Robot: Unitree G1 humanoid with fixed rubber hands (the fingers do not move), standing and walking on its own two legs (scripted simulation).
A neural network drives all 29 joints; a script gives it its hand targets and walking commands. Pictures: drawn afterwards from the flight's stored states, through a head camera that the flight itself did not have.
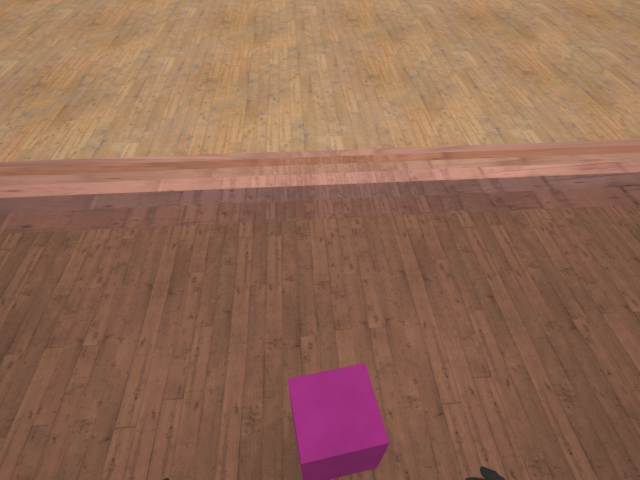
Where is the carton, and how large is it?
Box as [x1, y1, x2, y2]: [288, 363, 388, 479]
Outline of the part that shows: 364,363 288,379 293,420 303,479 329,479 374,468 377,466 388,444 388,440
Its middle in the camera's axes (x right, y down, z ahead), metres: +0.04 +0.51 +1.04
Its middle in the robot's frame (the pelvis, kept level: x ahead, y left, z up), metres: +0.38 -0.04 -0.64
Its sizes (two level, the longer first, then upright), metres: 0.210 0.200 0.250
